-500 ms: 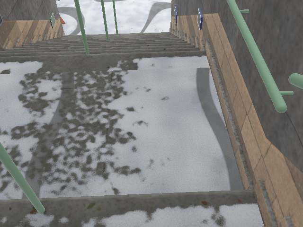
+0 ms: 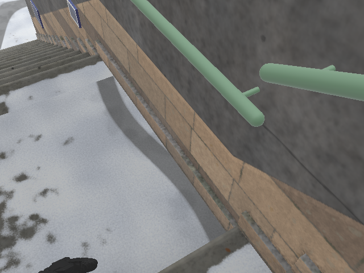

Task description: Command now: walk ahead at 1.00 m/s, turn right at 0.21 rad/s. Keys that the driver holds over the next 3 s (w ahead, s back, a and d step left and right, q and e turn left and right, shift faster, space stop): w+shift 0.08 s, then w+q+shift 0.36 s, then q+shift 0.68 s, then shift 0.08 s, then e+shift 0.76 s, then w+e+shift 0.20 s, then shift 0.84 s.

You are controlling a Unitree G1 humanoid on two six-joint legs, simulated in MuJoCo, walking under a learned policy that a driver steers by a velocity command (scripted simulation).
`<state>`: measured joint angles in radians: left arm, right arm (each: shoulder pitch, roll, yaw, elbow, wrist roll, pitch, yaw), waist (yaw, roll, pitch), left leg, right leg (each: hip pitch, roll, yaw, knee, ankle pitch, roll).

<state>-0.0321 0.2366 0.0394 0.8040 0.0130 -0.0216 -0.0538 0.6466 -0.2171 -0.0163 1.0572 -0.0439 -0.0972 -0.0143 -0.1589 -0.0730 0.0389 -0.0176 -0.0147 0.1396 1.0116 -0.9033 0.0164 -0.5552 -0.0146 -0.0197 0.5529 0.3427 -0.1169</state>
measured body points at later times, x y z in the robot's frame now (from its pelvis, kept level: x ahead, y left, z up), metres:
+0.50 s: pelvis +0.42 +0.04 -0.23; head +0.42 +0.05 +0.22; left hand +0.45 +0.31 -0.37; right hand +0.48 -0.23 -0.36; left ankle +0.37 +0.08 -0.96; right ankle +0.31 -0.10 -0.71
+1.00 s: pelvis +0.71 +0.12 -0.39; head +0.75 +0.15 +0.06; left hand +0.53 +0.35 -0.52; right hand +1.09 +0.12 -0.41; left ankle +0.72 +0.31 -1.02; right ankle +0.76 -0.02 -1.12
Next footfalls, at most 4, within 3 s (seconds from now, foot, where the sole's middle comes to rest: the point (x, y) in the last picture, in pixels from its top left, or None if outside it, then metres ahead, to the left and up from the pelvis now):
0.04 right None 0.18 -0.08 -0.83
0.42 left None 0.41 0.08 -0.99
0.72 right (158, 235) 0.80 0.00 -1.16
1.10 left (83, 252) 0.77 0.36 -1.16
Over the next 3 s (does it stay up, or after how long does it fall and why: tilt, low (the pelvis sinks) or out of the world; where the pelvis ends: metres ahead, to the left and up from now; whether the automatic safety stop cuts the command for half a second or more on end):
stays up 1.04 0.32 -0.38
